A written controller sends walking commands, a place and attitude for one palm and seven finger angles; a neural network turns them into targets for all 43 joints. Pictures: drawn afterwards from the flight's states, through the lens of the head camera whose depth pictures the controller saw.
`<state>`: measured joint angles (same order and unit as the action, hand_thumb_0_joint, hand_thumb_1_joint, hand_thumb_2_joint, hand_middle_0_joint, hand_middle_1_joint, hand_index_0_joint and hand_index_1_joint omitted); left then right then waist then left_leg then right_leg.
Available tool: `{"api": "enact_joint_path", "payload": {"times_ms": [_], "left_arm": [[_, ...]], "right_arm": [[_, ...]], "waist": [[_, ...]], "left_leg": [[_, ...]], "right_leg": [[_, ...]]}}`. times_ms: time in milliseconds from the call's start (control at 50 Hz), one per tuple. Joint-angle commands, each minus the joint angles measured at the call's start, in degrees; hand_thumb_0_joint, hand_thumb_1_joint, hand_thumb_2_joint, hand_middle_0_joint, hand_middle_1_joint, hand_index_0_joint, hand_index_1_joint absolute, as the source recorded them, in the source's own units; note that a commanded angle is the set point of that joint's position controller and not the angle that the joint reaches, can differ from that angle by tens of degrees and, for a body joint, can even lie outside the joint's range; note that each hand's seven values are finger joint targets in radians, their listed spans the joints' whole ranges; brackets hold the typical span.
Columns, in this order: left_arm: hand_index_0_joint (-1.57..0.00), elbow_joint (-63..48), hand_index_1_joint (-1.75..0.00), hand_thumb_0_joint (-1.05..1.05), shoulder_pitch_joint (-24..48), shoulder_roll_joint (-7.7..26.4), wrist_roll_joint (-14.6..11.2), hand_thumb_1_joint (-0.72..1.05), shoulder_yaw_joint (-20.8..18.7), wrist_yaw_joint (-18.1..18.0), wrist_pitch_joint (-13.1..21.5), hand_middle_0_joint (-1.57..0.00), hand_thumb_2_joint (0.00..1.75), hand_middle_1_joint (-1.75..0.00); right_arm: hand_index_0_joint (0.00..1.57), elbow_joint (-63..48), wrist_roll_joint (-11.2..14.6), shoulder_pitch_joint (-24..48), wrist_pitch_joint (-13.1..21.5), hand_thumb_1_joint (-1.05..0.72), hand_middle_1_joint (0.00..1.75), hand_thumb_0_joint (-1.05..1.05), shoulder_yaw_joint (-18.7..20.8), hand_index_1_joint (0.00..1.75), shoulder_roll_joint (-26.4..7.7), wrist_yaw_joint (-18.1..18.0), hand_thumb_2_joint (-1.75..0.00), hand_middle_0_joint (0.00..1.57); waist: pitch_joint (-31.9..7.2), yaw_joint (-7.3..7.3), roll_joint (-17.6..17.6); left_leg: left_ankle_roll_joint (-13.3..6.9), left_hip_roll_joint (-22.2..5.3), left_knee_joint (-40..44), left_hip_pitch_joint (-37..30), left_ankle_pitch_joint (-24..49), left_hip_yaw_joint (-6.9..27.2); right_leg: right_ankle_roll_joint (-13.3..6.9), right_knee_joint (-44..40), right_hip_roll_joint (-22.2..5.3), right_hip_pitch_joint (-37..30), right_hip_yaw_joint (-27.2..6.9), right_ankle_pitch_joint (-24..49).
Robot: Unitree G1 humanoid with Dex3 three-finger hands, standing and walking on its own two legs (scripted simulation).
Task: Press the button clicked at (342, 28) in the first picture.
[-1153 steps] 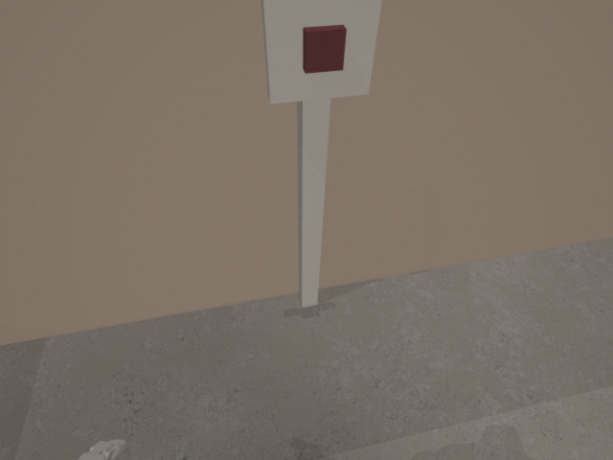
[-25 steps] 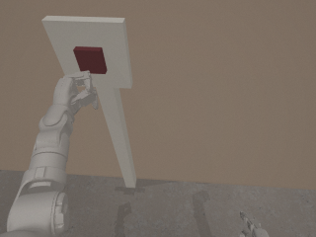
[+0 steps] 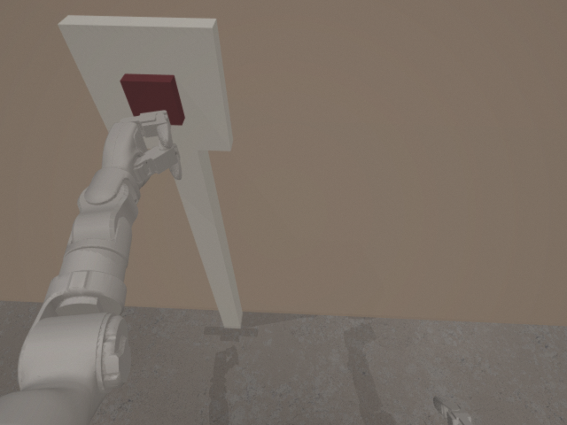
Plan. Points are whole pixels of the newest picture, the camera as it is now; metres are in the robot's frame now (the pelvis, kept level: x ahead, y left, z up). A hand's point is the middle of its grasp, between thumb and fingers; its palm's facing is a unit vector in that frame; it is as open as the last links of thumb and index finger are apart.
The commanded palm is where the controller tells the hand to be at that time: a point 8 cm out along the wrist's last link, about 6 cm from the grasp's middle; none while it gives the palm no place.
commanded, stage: press the button with the knuckle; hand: left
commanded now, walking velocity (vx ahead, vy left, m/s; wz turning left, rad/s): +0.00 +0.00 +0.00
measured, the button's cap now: (155, 99) +0.52 +0.19 +0.20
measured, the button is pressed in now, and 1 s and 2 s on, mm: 0 13 0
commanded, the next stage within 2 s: hold the button down briefly in 0.74 s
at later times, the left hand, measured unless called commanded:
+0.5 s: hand (179, 144) +0.47 +0.16 +0.16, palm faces -0.02 -1.00 +0.00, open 3.2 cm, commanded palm +0.45 +0.22 +0.16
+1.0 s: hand (177, 138) +0.48 +0.16 +0.16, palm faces -0.04 -1.00 -0.02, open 3.2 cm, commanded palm +0.48 +0.22 +0.16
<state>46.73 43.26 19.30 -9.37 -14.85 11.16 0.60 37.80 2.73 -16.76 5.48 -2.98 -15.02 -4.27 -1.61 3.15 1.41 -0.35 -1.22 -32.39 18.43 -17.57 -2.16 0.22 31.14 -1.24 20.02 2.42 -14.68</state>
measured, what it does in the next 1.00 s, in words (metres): stands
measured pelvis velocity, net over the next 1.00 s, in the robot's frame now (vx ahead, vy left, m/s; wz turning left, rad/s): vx -0.02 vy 0.00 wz -0.01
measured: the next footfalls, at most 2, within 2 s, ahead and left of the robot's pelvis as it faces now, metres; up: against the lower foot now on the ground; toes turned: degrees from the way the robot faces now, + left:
none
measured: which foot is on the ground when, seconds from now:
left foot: down 0.00-1.00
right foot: down 0.00-1.00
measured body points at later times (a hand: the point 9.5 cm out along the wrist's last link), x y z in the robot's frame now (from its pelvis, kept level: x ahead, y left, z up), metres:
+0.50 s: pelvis +0.00 -0.01 +0.00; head +0.03 -0.01 +0.45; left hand +0.46 +0.21 +0.16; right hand +0.05 -0.27 -0.12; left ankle -0.01 +0.11 -0.73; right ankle +0.01 -0.12 -0.73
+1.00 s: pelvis -0.02 +0.00 -0.01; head +0.04 +0.00 +0.44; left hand +0.48 +0.22 +0.16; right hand -0.01 -0.27 -0.12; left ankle -0.01 +0.11 -0.73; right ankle +0.01 -0.12 -0.73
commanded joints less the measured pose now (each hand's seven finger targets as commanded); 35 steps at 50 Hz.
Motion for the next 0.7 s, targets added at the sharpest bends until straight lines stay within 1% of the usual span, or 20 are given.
{"api": "enact_joint_path", "payload": {"times_ms": [0, 20, 40, 60, 80, 100, 120, 160, 200, 240, 300, 320, 340, 360, 420, 480, 520, 580, 620, 680], "left_arm": [[-1.30, -9.2, -1.50, 0.00, 29.3, 13.1, 0.3, 0.90, -3.2, -0.5, 6.2, -1.30, 0.90, -1.50], [-1.30, -8.8, -1.50, 0.00, 30.0, 14.4, 0.5, 0.90, -3.9, -0.6, 6.9, -1.30, 0.90, -1.50], [-1.30, -8.6, -1.50, 0.00, 30.9, 14.2, 0.8, 0.90, -3.6, -0.5, 7.4, -1.30, 0.90, -1.50], [-1.30, -6.7, -1.50, 0.00, 31.3, 13.1, 0.8, 0.90, -2.8, -0.5, 7.6, -1.30, 0.90, -1.50], [-1.30, -6.8, -1.50, 0.00, 33.1, 13.6, 1.0, 0.90, -2.9, -0.4, 8.1, -1.30, 0.90, -1.50], [-1.30, -5.0, -1.50, 0.00, 32.8, 15.3, 1.2, 0.90, -4.5, -0.4, 8.3, -1.30, 0.90, -1.50], [-1.30, -5.1, -1.50, 0.00, 32.9, 17.3, 1.4, 0.90, -5.8, -0.4, 8.8, -1.30, 0.90, -1.50], [-1.30, -6.2, -1.50, 0.00, 32.3, 17.3, 1.1, 0.90, -6.3, 0.0, 9.5, -1.30, 0.90, -1.50], [-1.30, -5.7, -1.50, 0.00, 31.0, 18.6, 1.3, 0.90, -7.2, 0.3, 9.9, -1.30, 0.90, -1.50], [-1.30, -5.5, -1.50, 0.00, 33.0, 16.6, 0.9, 0.90, -5.1, 0.8, 10.0, -1.30, 0.90, -1.50], [-1.30, -5.8, -1.50, 0.00, 33.9, 19.0, 0.6, 0.90, -7.1, 1.0, 10.3, -1.30, 0.90, -1.50], [-1.30, -6.2, -1.50, 0.00, 34.4, 18.8, 0.7, 0.90, -6.7, 1.0, 10.4, -1.30, 0.90, -1.50], [-1.30, -7.3, -1.50, 0.00, 35.3, 17.5, 0.7, 0.90, -5.7, 1.0, 10.5, -1.30, 0.90, -1.50], [-1.30, -6.1, -1.50, 0.00, 34.8, 16.9, 0.5, 0.90, -5.5, 1.0, 10.4, -1.30, 0.90, -1.50], [-1.30, -2.7, -1.50, 0.00, 37.5, 19.3, 0.6, 0.90, -6.8, 0.8, 10.6, -1.30, 0.90, -1.50], [-1.30, -1.7, -1.50, 0.00, 39.8, 20.5, 1.4, 0.90, -6.9, 0.9, 11.7, -1.30, 0.90, -1.50], [-1.30, -0.2, -1.50, 0.00, 40.9, 21.5, 1.8, 0.90, -7.3, 1.0, 12.4, -1.30, 0.90, -1.50], [-1.30, 3.0, -1.50, 0.00, 42.5, 22.4, 1.8, 0.90, -7.5, 1.6, 13.2, -1.30, 0.90, -1.50], [-1.30, 3.8, -1.50, 0.00, 43.8, 25.6, 2.0, 0.90, -9.4, 1.8, 13.9, -1.30, 0.90, -1.50], [-1.30, 6.1, -1.50, 0.00, 46.2, 24.4, 2.4, 0.90, -7.8, 2.0, 14.5, -1.30, 0.90, -1.50]], "right_arm": [[0.20, -6.0, -0.3, -1.9, 2.6, -0.90, 0.30, 0.00, 3.1, 0.30, -8.0, -0.3, -0.90, 0.20], [0.20, -5.8, -0.5, -2.6, 2.5, -0.90, 0.30, 0.00, 3.2, 0.30, -8.3, -0.2, -0.90, 0.20], [0.20, -6.1, -0.4, -2.6, 2.4, -0.90, 0.30, 0.00, 3.2, 0.30, -8.2, -0.1, -0.90, 0.20], [0.20, -5.8, -0.4, -2.9, 2.4, -0.90, 0.30, 0.00, 3.2, 0.30, -8.1, 0.0, -0.90, 0.20], [0.20, -5.6, -0.4, -3.4, 2.5, -0.90, 0.30, 0.00, 3.3, 0.30, -8.2, 0.0, -0.90, 0.20], [0.20, -5.4, -0.5, -4.0, 2.4, -0.90, 0.30, 0.00, 3.4, 0.30, -8.5, 0.1, -0.90, 0.20], [0.20, -5.4, -0.6, -4.3, 2.2, -0.90, 0.30, 0.00, 3.5, 0.30, -8.7, 0.0, -0.90, 0.20], [0.20, -5.7, -0.6, -4.7, 2.2, -0.90, 0.30, 0.00, 3.7, 0.30, -8.5, 0.2, -0.90, 0.20], [0.20, -5.8, -0.7, -5.2, 1.9, -0.90, 0.30, 0.00, 3.7, 0.30, -8.6, 0.3, -0.90, 0.20], [0.20, -5.6, -0.4, -5.2, 1.7, -0.90, 0.30, 0.00, 3.7, 0.30, -8.6, 0.4, -0.90, 0.20], [0.20, -5.4, -0.5, -5.9, 1.3, -0.90, 0.30, 0.00, 4.1, 0.30, -9.0, 0.3, -0.90, 0.20], [0.20, -5.5, -0.5, -5.9, 1.3, -0.90, 0.30, 0.00, 4.1, 0.30, -8.9, 0.3, -0.90, 0.20], [0.20, -5.5, -0.5, -5.8, 1.4, -0.90, 0.30, 0.00, 4.1, 0.30, -8.7, 0.3, -0.90, 0.20], [0.20, -5.3, -0.5, -5.9, 1.5, -0.90, 0.30, 0.00, 4.0, 0.30, -8.6, 0.4, -0.90, 0.20], [0.20, -4.5, -0.6, -6.7, 1.3, -0.90, 0.30, 0.00, 3.9, 0.30, -9.2, 0.2, -0.90, 0.20], [0.20, -4.4, -0.6, -6.8, 1.5, -0.90, 0.30, 0.00, 3.8, 0.30, -9.1, 0.1, -0.90, 0.20], [0.20, -4.3, -0.8, -7.2, 1.5, -0.90, 0.30, 0.00, 3.7, 0.30, -9.3, 0.2, -0.90, 0.20], [0.20, -4.0, -0.8, -7.7, 1.7, -0.90, 0.30, 0.00, 3.7, 0.30, -9.5, 0.2, -0.90, 0.20], [0.20, -3.9, -0.8, -8.0, 1.6, -0.90, 0.30, 0.00, 3.6, 0.30, -9.9, 0.0, -0.90, 0.20], [0.20, -3.8, -0.8, -8.2, 1.8, -0.90, 0.30, 0.00, 3.4, 0.30, -9.8, 0.1, -0.90, 0.20]], "waist": [[-18.7, 0.70, -0.9], [-19.7, 0.84, -2.3], [-19.7, 0.91, -0.8], [-18.8, 1.18, -1.0], [-19.2, 1.46, 0.0], [-19.5, 1.34, -1.7], [-20.3, 1.09, -1.3], [-23.1, 0.59, -0.1], [-22.9, 0.35, -0.1], [-20.2, 1.73, -0.3], [-21.2, 1.60, -0.3], [-21.3, 1.67, -0.1], [-21.9, 1.80, 2.0], [-20.8, 1.84, 1.3], [-18.5, 2.89, -1.9], [-19.9, 2.92, 0.6], [-20.2, 3.23, 0.6], [-20.2, 3.87, -1.4], [-21.0, 3.85, -0.6], [-19.8, 4.75, 1.3]], "left_leg": [[-1.2, 0.9, 3.1, -6.3, 15.3, 2.1], [-1.3, 0.8, 2.9, -5.9, 15.5, 2.3], [-1.2, 0.8, 2.8, -5.7, 15.3, 2.0], [-1.2, 0.9, 2.8, -5.4, 14.9, 1.9], [-1.1, 0.9, 2.7, -5.4, 14.8, 1.9], [-1.2, 0.8, 2.7, -4.8, 14.6, 2.1], [-1.3, 0.9, 2.4, -4.7, 15.3, 1.9], [-1.4, 1.0, 1.9, -5.6, 17.5, 1.4], [-1.3, 1.0, 1.9, -4.7, 18.4, 1.2], [-1.5, 0.8, 1.9, -4.0, 16.8, 1.1], [-1.6, 0.9, 1.9, -3.8, 16.0, 0.9], [-1.7, 1.0, 1.7, -4.3, 16.5, 1.0], [-1.6, 1.0, 1.8, -5.0, 16.6, 1.0], [-1.6, 0.9, 1.9, -4.7, 16.2, 1.1], [-1.9, 1.0, 1.8, -2.6, 13.1, 1.1], [-1.8, 1.2, 1.8, -2.6, 11.5, 1.1], [-1.9, 1.2, 1.5, -1.9, 11.1, 1.1], [-1.9, 1.2, 1.4, -0.2, 9.0, 1.2], [-1.9, 1.3, 0.9, 0.4, 8.7, 1.3], [-1.7, 1.2, 0.9, 1.0, 7.0, 1.5]], "right_leg": [[-1.8, -2.1, 1.7, -5.6, -0.7, 15.9], [-1.7, -1.9, 1.9, -6.1, -0.7, 16.1], [-1.7, -1.7, 1.8, -5.9, -0.9, 16.3], [-1.7, -1.7, 1.9, -5.3, -0.9, 16.2], [-1.7, -1.6, 1.8, -5.0, -0.9, 16.2], [-1.7, -1.6, 1.9, -5.3, -0.9, 16.0], [-1.7, -1.4, 2.0, -6.1, -1.2, 16.8], [-1.7, -0.9, 2.0, -7.9, -1.5, 19.9], [-1.8, -0.6, 2.0, -8.7, -1.4, 21.3], [-1.5, -1.3, 2.2, -6.7, -1.3, 20.0], [-1.4, -1.4, 2.2, -7.5, -1.6, 19.8], [-1.5, -1.3, 2.3, -7.4, -1.6, 20.2], [-1.5, -1.4, 2.2, -6.9, -1.5, 19.9], [-1.5, -1.5, 2.3, -6.4, -1.4, 19.4], [-1.1, -2.2, 2.3, -5.5, -1.7, 17.1], [-1.2, -2.0, 2.0, -5.2, -2.1, 15.5], [-1.2, -1.8, 2.0, -5.2, -2.3, 15.4], [-0.8, -1.9, 2.0, -4.9, -2.6, 13.9], [-0.9, -1.6, 1.9, -5.3, -2.9, 13.7], [-0.9, -1.8, 1.9, -3.0, -2.8, 11.8]]}}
